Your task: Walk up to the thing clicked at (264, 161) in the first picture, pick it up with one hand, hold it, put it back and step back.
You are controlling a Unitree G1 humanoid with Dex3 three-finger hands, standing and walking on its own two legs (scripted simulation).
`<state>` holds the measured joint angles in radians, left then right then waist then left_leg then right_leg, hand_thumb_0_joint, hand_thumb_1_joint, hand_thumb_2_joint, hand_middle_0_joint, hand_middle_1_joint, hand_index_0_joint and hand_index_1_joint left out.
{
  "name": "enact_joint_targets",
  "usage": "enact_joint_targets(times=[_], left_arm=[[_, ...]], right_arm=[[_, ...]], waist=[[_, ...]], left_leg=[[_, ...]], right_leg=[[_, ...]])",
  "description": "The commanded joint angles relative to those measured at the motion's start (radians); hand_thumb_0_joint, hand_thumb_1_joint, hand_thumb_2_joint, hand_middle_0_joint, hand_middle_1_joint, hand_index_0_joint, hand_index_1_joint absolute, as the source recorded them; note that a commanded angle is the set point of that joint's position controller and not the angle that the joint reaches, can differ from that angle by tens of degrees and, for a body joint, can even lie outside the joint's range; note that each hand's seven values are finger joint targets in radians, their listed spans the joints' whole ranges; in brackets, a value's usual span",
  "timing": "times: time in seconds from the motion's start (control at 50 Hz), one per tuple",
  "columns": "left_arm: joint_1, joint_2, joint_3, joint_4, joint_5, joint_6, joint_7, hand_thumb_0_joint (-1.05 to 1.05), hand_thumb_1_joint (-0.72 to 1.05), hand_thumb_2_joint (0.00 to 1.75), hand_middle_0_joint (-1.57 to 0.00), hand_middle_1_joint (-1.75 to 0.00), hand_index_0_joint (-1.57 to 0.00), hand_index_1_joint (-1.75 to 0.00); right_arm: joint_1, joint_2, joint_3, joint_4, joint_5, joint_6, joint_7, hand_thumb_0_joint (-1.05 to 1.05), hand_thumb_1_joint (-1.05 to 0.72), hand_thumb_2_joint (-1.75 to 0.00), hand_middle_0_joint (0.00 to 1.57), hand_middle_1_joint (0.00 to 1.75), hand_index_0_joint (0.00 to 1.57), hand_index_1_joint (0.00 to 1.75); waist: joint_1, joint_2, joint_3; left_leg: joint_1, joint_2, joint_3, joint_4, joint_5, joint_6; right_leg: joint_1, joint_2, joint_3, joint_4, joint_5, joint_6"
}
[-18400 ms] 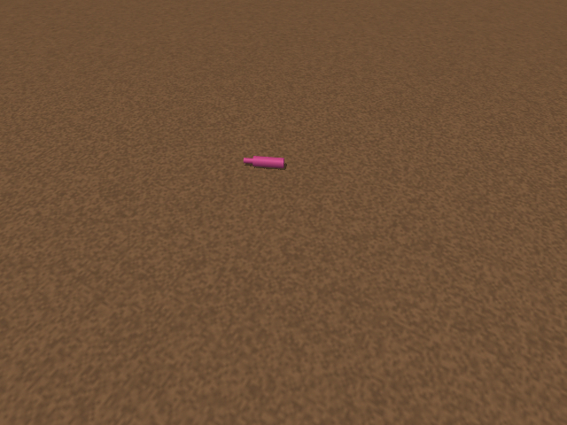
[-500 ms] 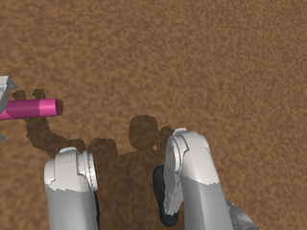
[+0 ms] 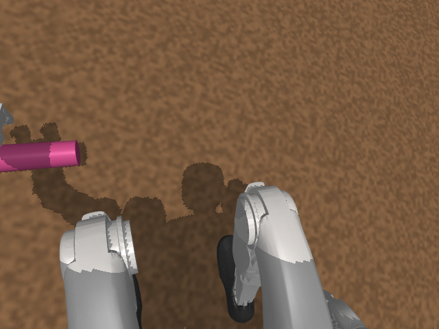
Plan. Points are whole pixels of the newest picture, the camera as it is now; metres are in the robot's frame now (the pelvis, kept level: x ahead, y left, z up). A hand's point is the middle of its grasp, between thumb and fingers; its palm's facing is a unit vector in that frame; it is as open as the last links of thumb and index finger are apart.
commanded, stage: rise first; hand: left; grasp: from above
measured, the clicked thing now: (19, 157) +0.46 +0.33 -0.29
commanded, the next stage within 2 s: approach in 0.64 s
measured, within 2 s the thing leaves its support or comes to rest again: neither
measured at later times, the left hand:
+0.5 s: hand out of the picture +0.42 +0.34 -0.17, palm faces -0.47 -0.06 -0.88, open 14.2 cm
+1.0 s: hand out of the picture +0.44 +0.32 -0.15, palm faces -0.44 -0.03 -0.90, open 14.1 cm
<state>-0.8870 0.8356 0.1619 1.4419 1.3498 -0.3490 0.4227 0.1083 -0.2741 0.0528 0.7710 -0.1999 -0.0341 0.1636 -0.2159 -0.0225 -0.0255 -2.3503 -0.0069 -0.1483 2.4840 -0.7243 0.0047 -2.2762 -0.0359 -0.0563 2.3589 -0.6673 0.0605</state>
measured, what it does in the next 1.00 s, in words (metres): stands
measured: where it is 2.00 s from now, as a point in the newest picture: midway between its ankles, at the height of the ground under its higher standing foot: (186, 311)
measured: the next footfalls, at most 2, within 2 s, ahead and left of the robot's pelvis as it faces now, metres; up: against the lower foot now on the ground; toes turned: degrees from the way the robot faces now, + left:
none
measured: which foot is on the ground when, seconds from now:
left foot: down 0.00-1.00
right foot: down 0.00-1.00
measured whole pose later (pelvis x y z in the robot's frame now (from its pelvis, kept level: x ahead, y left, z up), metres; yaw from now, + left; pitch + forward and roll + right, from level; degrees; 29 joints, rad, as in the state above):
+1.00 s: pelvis +0.00 +0.00 +0.01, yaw +1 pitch +34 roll -9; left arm -0.98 0.78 0.04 1.47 1.34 -0.31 0.41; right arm 0.12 -0.27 0.05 0.77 -0.17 -0.05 0.15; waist -0.22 -0.02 -0.06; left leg -2.34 -0.01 -0.13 2.45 -0.71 0.01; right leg -2.26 -0.04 -0.04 2.33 -0.66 0.06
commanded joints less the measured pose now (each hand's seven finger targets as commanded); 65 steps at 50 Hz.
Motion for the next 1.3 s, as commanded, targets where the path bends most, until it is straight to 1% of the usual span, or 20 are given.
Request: enact_joint_targets(times=[0.0,0.06,0.12,0.16,0.24,0.34,0.4,0.52,0.58,0.66,0.72,0.74,0.84,0.88,0.9,0.94,1.02,1.12,1.16,1.28], left_arm=[[-0.259,0.231,0.008,-0.128,-0.031,-0.006,0.019,0.00,-0.58,1.05,-0.07,-1.02,-0.05,-1.03],[-0.254,0.255,0.024,-0.147,-0.032,-0.015,0.020,0.00,-0.58,1.05,-0.06,-1.02,-0.05,-1.04],[-0.294,0.246,0.010,-0.108,-0.028,-0.024,0.026,0.00,-0.59,1.06,-0.07,-1.01,-0.05,-1.03],[-0.286,0.276,0.029,-0.136,-0.017,-0.029,0.036,0.00,-0.60,1.07,-0.06,-1.01,-0.05,-1.03],[-0.302,0.251,0.009,-0.091,-0.007,-0.023,0.047,0.00,-0.59,1.06,-0.07,-1.02,-0.05,-1.04],[-0.299,0.284,0.027,-0.084,0.002,-0.004,0.053,0.00,-0.59,1.06,-0.07,-1.02,-0.05,-1.03],[-0.294,0.254,0.004,-0.040,-0.009,0.004,0.037,0.00,-0.58,1.05,-0.07,-1.02,-0.05,-1.04],[-0.294,0.265,0.007,-0.078,-0.018,-0.006,0.019,0.00,-0.57,1.03,-0.07,-1.03,-0.06,-1.04],[-0.301,0.282,0.023,-0.126,-0.023,-0.019,0.025,0.00,-0.56,1.04,-0.07,-1.02,-0.06,-1.03],[-0.301,0.272,0.019,-0.125,-0.017,-0.022,0.031,0.00,-0.59,1.05,-0.07,-1.01,-0.05,-1.03],[-0.267,0.288,0.037,-0.161,-0.010,-0.018,0.038,0.00,-0.61,1.13,-0.08,-0.97,-0.03,-1.02],[-0.287,0.300,0.054,-0.194,-0.023,-0.016,0.042,0.00,-0.58,1.05,-0.07,-1.03,-0.06,-1.04],[-0.365,0.148,-0.059,-0.151,-0.028,0.012,0.026,0.00,-0.57,1.03,-0.07,-1.04,-0.06,-1.05],[-0.406,0.165,-0.058,-0.176,-0.027,0.018,0.027,0.00,-0.56,1.04,-0.07,-1.04,-0.06,-1.05],[-0.396,0.129,-0.086,-0.136,-0.031,0.025,0.024,0.00,-0.56,1.03,-0.07,-1.05,-0.07,-1.05],[-0.451,0.075,-0.117,-0.079,-0.028,0.037,0.022,0.00,-0.56,1.04,-0.07,-1.05,-0.07,-1.06],[-0.472,0.136,-0.104,0.000,-0.003,0.062,0.037,0.00,-0.55,1.02,-0.07,-1.07,-0.08,-1.07],[-0.443,0.150,-0.089,0.119,0.012,0.095,0.058,0.00,-0.54,1.02,-0.09,-1.05,-0.08,-1.05],[-0.420,0.230,-0.047,0.077,0.012,0.101,0.070,0.00,-0.54,1.04,-0.09,-1.04,-0.09,-1.05],[-0.358,0.296,0.008,0.000,-0.018,0.107,0.088,0.00,-0.54,1.02,-0.09,-1.02,-0.09,-1.02]], right_arm=[[0.198,-0.265,-0.085,-0.012,0.006,0.001,-0.008,0.00,-0.91,-0.90,0.20,0.30,0.20,0.30],[0.207,-0.265,-0.086,-0.008,0.007,0.001,-0.009,0.00,-0.91,-0.90,0.20,0.30,0.20,0.30],[0.197,-0.270,-0.080,-0.012,0.008,-0.001,-0.008,0.00,-0.91,-0.90,0.20,0.30,0.20,0.30],[0.195,-0.269,-0.081,-0.010,0.014,-0.002,-0.012,0.00,-0.91,-0.90,0.20,0.30,0.20,0.30],[0.186,-0.263,-0.078,-0.012,0.010,-0.003,-0.012,0.00,-0.91,-0.90,0.20,0.30,0.20,0.30],[0.187,-0.268,-0.074,-0.015,0.008,-0.007,-0.015,0.00,-0.91,-0.90,0.20,0.30,0.20,0.30],[0.184,-0.265,-0.073,-0.015,0.008,-0.008,-0.017,0.00,-0.91,-0.90,0.20,0.30,0.20,0.30],[0.190,-0.268,-0.071,-0.022,0.005,-0.014,-0.016,0.00,-0.91,-0.90,0.20,0.30,0.20,0.30],[0.189,-0.268,-0.073,-0.022,0.010,-0.011,-0.015,0.00,-0.91,-0.90,0.20,0.30,0.20,0.30],[0.197,-0.270,-0.075,-0.019,0.007,-0.012,-0.010,0.00,-0.91,-0.90,0.20,0.30,0.20,0.30],[0.201,-0.263,-0.085,-0.019,0.015,-0.008,-0.012,0.00,-0.91,-0.90,0.20,0.30,0.20,0.30],[0.197,-0.269,-0.089,-0.023,0.016,-0.008,-0.013,0.00,-0.91,-0.90,0.20,0.30,0.20,0.30],[0.227,-0.258,-0.094,-0.002,0.029,-0.013,-0.014,0.00,-0.90,-0.90,0.20,0.30,0.20,0.30],[0.245,-0.270,-0.095,-0.004,0.032,-0.014,-0.019,0.00,-0.90,-0.90,0.20,0.30,0.20,0.30],[0.243,-0.261,-0.093,0.000,0.037,-0.016,-0.021,0.00,-0.91,-0.90,0.20,0.30,0.20,0.30],[0.255,-0.262,-0.081,0.001,0.034,-0.021,-0.021,0.00,-0.90,-0.90,0.20,0.30,0.20,0.30],[0.254,-0.269,-0.055,-0.006,0.034,-0.029,-0.026,0.00,-0.90,-0.90,0.20,0.30,0.20,0.30],[0.232,-0.276,-0.027,-0.041,0.020,-0.038,-0.022,0.00,-0.90,-0.90,0.20,0.30,0.20,0.30],[0.225,-0.277,-0.020,-0.052,0.024,-0.042,-0.023,0.00,-0.90,-0.90,0.20,0.30,0.20,0.30],[0.227,-0.279,-0.019,-0.074,0.023,-0.058,-0.014,0.00,-0.90,-0.90,0.20,0.30,0.20,0.30]], waist=[[-0.011,0.298,-0.671],[0.003,0.316,-0.686],[-0.026,0.310,-0.621],[0.006,0.340,-0.667],[-0.016,0.316,-0.636],[-0.006,0.314,-0.660],[-0.021,0.271,-0.639],[-0.019,0.310,-0.648],[0.001,0.337,-0.677],[-0.016,0.353,-0.659],[0.013,0.355,-0.701],[0.017,0.359,-0.706],[-0.052,0.318,-0.664],[-0.053,0.331,-0.697],[-0.050,0.316,-0.681],[-0.096,0.287,-0.631],[-0.078,0.333,-0.641],[-0.105,0.306,-0.588],[-0.058,0.340,-0.651],[-0.046,0.349,-0.676]], left_leg=[[0.544,-0.021,0.095,-0.285,0.244,0.019],[0.561,-0.021,0.098,-0.287,0.257,0.018],[0.531,-0.017,0.089,-0.292,0.205,0.018],[0.569,-0.017,0.092,-0.298,0.215,0.014],[0.532,-0.020,0.101,-0.294,0.187,0.019],[0.526,-0.024,0.107,-0.293,0.200,0.023],[0.495,-0.025,0.105,-0.285,0.184,0.028],[0.529,-0.023,0.101,-0.291,0.197,0.021],[0.543,-0.023,0.100,-0.298,0.214,0.017],[0.559,-0.020,0.096,-0.296,0.215,0.013],[0.561,-0.023,0.110,-0.300,0.219,0.015],[0.561,-0.023,0.107,-0.313,0.215,0.015],[0.567,-0.017,0.098,-0.304,0.208,0.018],[0.565,-0.020,0.096,-0.314,0.214,0.019],[0.562,-0.017,0.097,-0.315,0.206,0.019],[0.546,-0.016,0.085,-0.320,0.191,0.020],[0.553,-0.019,0.090,-0.325,0.219,0.014],[0.495,-0.024,0.099,-0.317,0.194,0.022],[0.513,-0.027,0.115,-0.310,0.222,0.024],[0.488,-0.021,0.126,-0.288,0.208,0.028]], right_leg=[[0.300,0.045,-0.106,-0.201,0.216,-0.084],[0.313,0.043,-0.101,-0.203,0.226,-0.085],[0.269,0.043,-0.109,-0.202,0.186,-0.084],[0.276,0.044,-0.107,-0.199,0.189,-0.087],[0.270,0.046,-0.104,-0.210,0.171,-0.086],[0.288,0.044,-0.101,-0.208,0.185,-0.085],[0.289,0.047,-0.098,-0.218,0.174,-0.085],[0.288,0.044,-0.104,-0.205,0.179,-0.085],[0.295,0.044,-0.105,-0.201,0.189,-0.086],[0.268,0.042,-0.110,-0.192,0.194,-0.087],[0.304,0.043,-0.097,-0.208,0.196,-0.091],[0.297,0.040,-0.099,-0.207,0.191,-0.089],[0.262,0.041,-0.101,-0.227,0.200,-0.089],[0.279,0.041,-0.103,-0.235,0.205,-0.089],[0.278,0.043,-0.101,-0.241,0.198,-0.092],[0.253,0.041,-0.109,-0.241,0.191,-0.088],[0.271,0.041,-0.109,-0.231,0.211,-0.093],[0.277,0.043,-0.110,-0.228,0.202,-0.092],[0.329,0.046,-0.098,-0.225,0.224,-0.094],[0.370,0.047,-0.086,-0.210,0.217,-0.092]])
